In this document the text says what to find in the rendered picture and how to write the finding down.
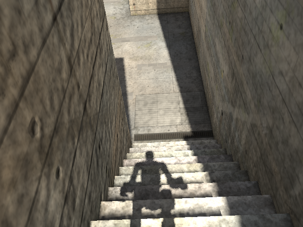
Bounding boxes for stairs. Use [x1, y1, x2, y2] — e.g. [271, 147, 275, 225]
[90, 139, 294, 227]

